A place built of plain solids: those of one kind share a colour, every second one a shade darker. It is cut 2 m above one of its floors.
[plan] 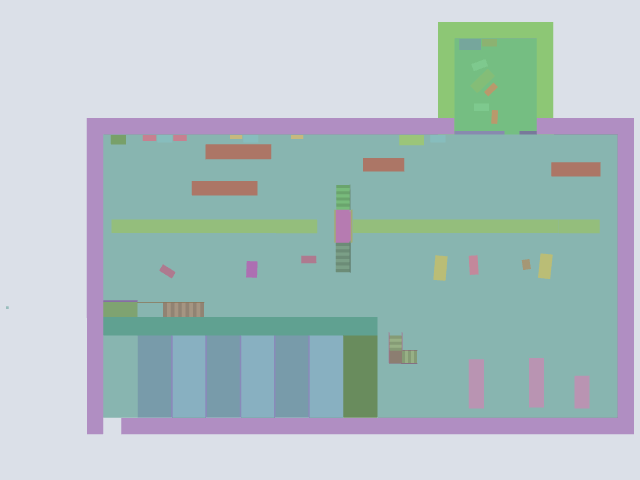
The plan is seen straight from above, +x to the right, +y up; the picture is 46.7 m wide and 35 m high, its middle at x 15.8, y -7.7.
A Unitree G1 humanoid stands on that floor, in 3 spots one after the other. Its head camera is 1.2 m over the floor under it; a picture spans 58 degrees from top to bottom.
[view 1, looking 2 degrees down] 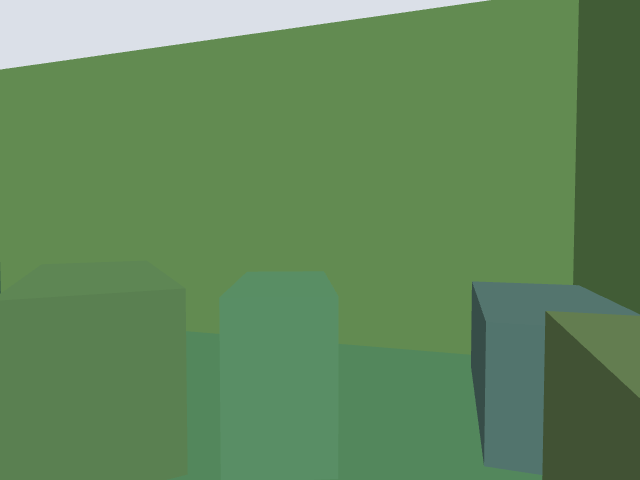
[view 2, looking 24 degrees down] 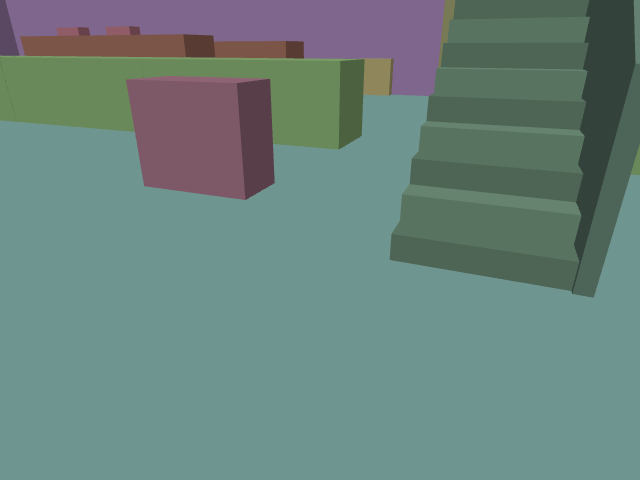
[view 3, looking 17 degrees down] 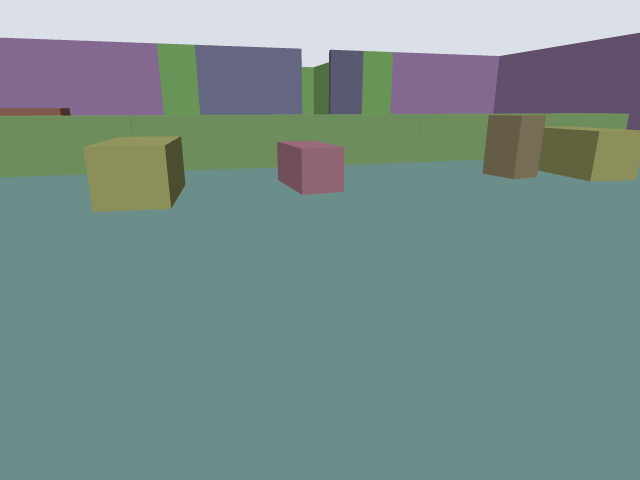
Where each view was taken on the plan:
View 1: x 29.80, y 6.00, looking -163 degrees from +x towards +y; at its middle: wall_timber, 4.40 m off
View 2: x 17.45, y -12.42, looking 112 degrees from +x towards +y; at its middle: floor_hallground_stone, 2.95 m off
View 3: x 25.28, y -16.22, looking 74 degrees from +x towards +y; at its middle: floor_hallground_stone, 4.10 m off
